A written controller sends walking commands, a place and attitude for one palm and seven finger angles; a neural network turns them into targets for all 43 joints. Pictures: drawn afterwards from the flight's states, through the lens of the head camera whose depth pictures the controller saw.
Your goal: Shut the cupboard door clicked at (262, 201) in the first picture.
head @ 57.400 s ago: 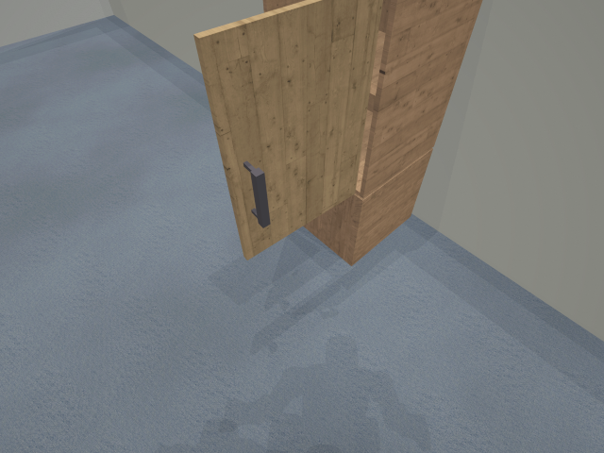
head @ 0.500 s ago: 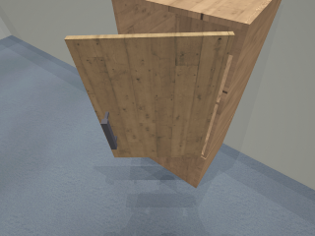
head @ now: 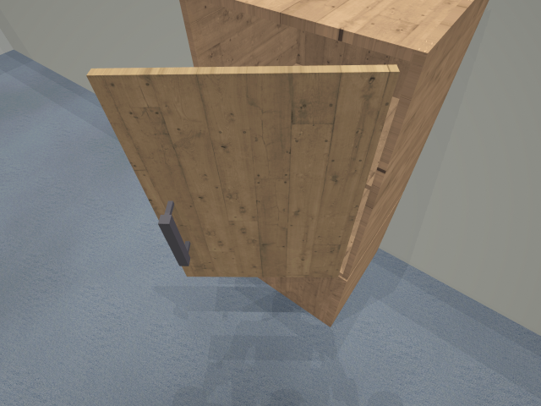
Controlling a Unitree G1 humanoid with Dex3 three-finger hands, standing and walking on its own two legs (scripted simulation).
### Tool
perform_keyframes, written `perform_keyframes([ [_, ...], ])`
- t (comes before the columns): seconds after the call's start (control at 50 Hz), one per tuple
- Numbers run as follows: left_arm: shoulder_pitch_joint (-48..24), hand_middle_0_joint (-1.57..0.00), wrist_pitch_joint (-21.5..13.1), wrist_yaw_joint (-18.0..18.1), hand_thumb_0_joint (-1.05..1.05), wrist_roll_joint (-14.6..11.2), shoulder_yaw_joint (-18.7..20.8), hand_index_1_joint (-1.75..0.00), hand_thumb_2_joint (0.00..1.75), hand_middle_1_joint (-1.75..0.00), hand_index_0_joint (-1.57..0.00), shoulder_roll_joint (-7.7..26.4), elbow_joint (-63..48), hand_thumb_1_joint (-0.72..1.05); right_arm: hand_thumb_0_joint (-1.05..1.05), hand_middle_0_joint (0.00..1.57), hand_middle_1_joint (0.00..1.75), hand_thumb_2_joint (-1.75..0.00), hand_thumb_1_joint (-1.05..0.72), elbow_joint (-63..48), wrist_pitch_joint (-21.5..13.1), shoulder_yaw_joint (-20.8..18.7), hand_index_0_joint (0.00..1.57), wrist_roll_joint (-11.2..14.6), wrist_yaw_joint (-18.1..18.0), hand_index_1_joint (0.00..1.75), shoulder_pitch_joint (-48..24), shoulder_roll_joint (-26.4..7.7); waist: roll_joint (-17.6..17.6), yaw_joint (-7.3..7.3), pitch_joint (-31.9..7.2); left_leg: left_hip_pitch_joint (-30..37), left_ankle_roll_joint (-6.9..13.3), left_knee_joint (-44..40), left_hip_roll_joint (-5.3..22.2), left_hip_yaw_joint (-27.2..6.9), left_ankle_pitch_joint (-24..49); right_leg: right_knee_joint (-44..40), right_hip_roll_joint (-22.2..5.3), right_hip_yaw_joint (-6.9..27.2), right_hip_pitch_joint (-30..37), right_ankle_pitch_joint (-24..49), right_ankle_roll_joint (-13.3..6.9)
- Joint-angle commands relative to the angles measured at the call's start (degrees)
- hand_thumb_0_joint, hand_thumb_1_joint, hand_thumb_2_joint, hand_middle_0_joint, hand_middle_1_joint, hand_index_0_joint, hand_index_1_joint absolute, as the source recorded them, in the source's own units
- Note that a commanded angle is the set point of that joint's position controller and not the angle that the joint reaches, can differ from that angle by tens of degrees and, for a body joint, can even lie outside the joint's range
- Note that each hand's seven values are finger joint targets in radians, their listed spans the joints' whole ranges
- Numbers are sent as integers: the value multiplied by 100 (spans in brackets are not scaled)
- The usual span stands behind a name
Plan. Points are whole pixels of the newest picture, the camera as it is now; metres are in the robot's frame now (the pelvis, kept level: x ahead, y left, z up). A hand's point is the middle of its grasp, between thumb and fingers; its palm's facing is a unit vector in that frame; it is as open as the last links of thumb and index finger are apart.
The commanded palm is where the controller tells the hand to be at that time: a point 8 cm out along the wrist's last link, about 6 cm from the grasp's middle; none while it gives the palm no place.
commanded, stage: come to a stop and stand still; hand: left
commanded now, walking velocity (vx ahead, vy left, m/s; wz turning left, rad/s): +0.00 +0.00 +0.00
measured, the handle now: (177, 234) +0.44 +0.23 -0.10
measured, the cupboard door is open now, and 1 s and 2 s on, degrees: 35 35 35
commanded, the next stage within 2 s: look again from close up in 1.24 s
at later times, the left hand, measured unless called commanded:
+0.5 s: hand out of the picture +0.00 +0.17 -0.17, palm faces +0.03 -0.97 -0.22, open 7.4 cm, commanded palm none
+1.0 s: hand out of the picture -0.02 +0.18 -0.17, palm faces +0.03 -0.98 -0.21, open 7.4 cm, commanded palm none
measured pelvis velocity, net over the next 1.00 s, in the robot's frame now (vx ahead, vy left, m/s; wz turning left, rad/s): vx -0.04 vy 0.00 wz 0.02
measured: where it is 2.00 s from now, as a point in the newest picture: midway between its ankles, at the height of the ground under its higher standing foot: outside the picture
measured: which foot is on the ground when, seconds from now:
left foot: down 0.00-1.00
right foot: down 0.00-1.00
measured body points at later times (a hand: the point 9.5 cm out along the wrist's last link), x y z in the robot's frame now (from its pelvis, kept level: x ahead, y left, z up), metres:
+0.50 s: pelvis -0.02 -0.01 +0.01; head +0.00 -0.02 +0.45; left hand +0.00 +0.22 -0.15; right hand +0.01 -0.25 -0.16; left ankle -0.05 +0.13 -0.74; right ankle -0.05 -0.10 -0.74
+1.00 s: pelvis -0.04 +0.00 +0.01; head -0.02 +0.00 +0.46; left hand -0.02 +0.23 -0.15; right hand -0.02 -0.23 -0.15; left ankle -0.05 +0.13 -0.74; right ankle -0.05 -0.10 -0.74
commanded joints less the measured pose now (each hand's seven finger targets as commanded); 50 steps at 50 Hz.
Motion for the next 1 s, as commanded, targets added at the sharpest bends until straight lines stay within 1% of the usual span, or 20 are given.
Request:
perform_keyframes([
  [0.0, 426, -20, -81, 66, 0, 9, 189, -30, 90, -30, -20, 769, -159, 90, 0, 20, 30, -90, -90, -86, -16, -87, 20, 12, -49, 30, 425, -532, -179, -2, -339, 261, 162, -178, 472, -233, 2221, -354, -660, 438, 220, 3278, -153],
  [0.04, 396, -20, -83, 61, 0, 8, 204, -30, 90, -30, -20, 813, -163, 90, 0, 20, 30, -90, -90, -79, -18, -89, 20, 8, -50, 30, 376, -550, -107, 7, -387, 305, 155, -198, 481, -237, 2242, -396, -676, 423, 269, 3274, -155],
  [0.1, 409, -20, -85, 55, 0, 13, 198, -30, 90, -30, -20, 823, -154, 90, 0, 20, 30, -90, -90, -75, -6, -90, 20, 12, -50, 30, 314, -557, -97, 13, -274, 284, 140, -214, 472, -220, 2090, -502, -676, 446, 237, 3273, -145],
  [0.12, 419, -20, -91, 56, 0, 9, 204, -30, 90, -30, -20, 848, -142, 90, 0, 20, 30, -90, -90, -67, -1, -89, 20, 13, -50, 30, 307, -557, -162, 3, -352, 306, 133, -220, 479, -218, 2021, -525, -682, 477, 282, 3307, -149],
  [0.18, 438, -20, -94, 52, 0, 9, 192, -30, 90, -30, -20, 820, -139, 90, 0, 20, 30, -90, -90, -59, 10, -92, 20, 20, -50, 30, 273, -529, -262, 5, -251, 290, 128, -274, 474, -207, 1839, -625, -662, 470, 272, 3259, -135],
  [0.24, 426, -20, -100, 46, 0, 1, 195, -30, 90, -30, -20, 857, -120, 90, 0, 20, 30, -90, -90, -39, 8, -92, 20, 18, -45, 30, 266, -571, -203, -3, -304, 307, 110, -313, 470, -221, 1731, -687, -677, 502, 298, 3189, -129],
  [0.28, 446, -20, -101, 42, 0, 8, 191, -30, 90, -30, -20, 838, -110, 90, 0, 20, 30, -90, -90, -24, 16, -91, 20, 23, -43, 30, 256, -542, -236, 2, -179, 282, 110, -345, 477, -203, 1633, -750, -643, 485, 229, 3035, -118],
  [0.34, 424, -20, -98, 33, 0, -3, 183, -30, 90, -30, -20, 851, -86, 90, 0, 20, 30, -90, -90, 6, 16, -85, 20, 19, -38, 30, 264, -578, -84, -5, -193, 277, 105, -412, 484, -241, 1518, -831, -643, 532, 195, 2697, -133],
  [0.38, 451, -20, -99, 27, 0, 6, 182, -30, 90, -30, -20, 841, -87, 90, 0, 20, 30, -90, -90, 34, 7, -75, 20, 22, -35, 30, 275, -536, -158, 12, -98, 235, 118, -455, 491, -241, 1495, -874, -613, 493, 182, 2559, -122],
  [0.46, 462, -20, -109, 18, 0, -7, 170, -30, 90, -30, -20, 862, -49, 90, 0, 20, 30, -90, -90, 64, 3, -72, 20, 20, -25, 30, 297, -581, -159, 9, -144, 231, 113, -493, 480, -281, 1367, -945, -639, 510, 169, 2339, -128],
  [0.52, 458, -20, -103, 13, 0, -8, 164, -30, 90, -30, -20, 843, -36, 90, 0, 20, 30, -90, -90, 96, 7, -59, 20, 19, -19, 30, 328, -570, -147, 17, 1, 122, 110, -552, 473, -293, 1213, -1016, -619, 516, 89, 2001, -127],
  [0.58, 476, -20, -104, 9, 0, 0, 158, -30, 90, -30, -20, 818, -21, 90, 0, 20, 30, -90, -90, 125, 0, -59, 20, 18, -15, 30, 347, -512, -140, 27, 47, 110, 125, -584, 474, -307, 1204, -1058, -592, 504, 59, 1844, -124],
  [0.66, 458, -20, -112, 1, 0, -11, 155, -30, 90, -30, -20, 833, -4, 90, 0, 20, 30, -90, -90, 143, -16, -52, 20, 11, -6, 30, 375, -576, -74, 27, -26, 85, 126, -606, 478, -351, 1234, -1043, -612, 501, 61, 1736, -133],
  [0.68, 471, -20, -111, 5, 0, -2, 155, -30, 90, -30, -20, 819, -22, 90, 0, 20, 30, -90, -90, 147, -16, -51, 20, 16, -9, 30, 388, -530, -140, 31, 29, 77, 134, -616, 487, -356, 1252, -1045, -590, 473, 58, 1758, -129],
  [0.7, 464, -20, -107, 5, 0, -5, 153, -30, 90, -30, -20, 823, -13, 90, 0, 20, 30, -90, -90, 161, -17, -53, 20, 16, -5, 30, 392, -565, -63, 31, 27, 42, 128, -624, 482, -355, 1205, -1053, -604, 472, 51, 1658, -122],
  [0.74, 443, -20, -112, 2, 0, -7, 158, -30, 90, -30, -20, 842, -8, 90, 0, 20, 30, -90, -90, 163, -19, -54, 20, 14, 1, 30, 408, -556, -124, 24, -4, 14, 131, -639, 474, -387, 1167, -1074, -607, 483, 56, 1532, -126],
  [0.82, 453, -20, -115, 0, 0, -9, 150, -30, 90, -30, -20, 827, 3, 90, 0, 20, 30, -90, -90, 172, -30, -54, 20, 12, 0, 30, 398, -583, -77, 35, -49, 55, 137, -639, 486, -402, 1226, -1044, -605, 474, 42, 1578, -126],
  [0.88, 443, -20, -109, 1, 0, 5, 152, -30, 90, -30, -20, 791, 2, 90, 0, 20, 30, -90, -90, 187, -34, -54, 20, 14, 1, 30, 418, -532, -106, 37, 39, 23, 155, -687, 505, -420, 1233, -1060, -587, 444, 13, 1486, -119],
  [0.94, 422, -20, -110, -5, 0, -3, 149, -30, 90, -30, -20, 817, 16, 90, 0, 20, 30, -90, -90, 180, -37, -57, 20, 11, 6, 30, 399, -577, -7, 28, -5, 9, 150, -696, 494, -447, 1185, -1067, -588, 472, -6, 1361, -118],
  [0.98, 436, -20, -103, -6, 0, 10, 145, -30, 90, -30, -20, 787, 15, 90, 0, 20, 30, -90, -90, 183, -37, -51, 20, 17, 6, 30, 402, -539, -72, 34, 96, -28, 161, -729, 499, -451, 1140, -1089, -576, 460, -51, 1280, -110],
])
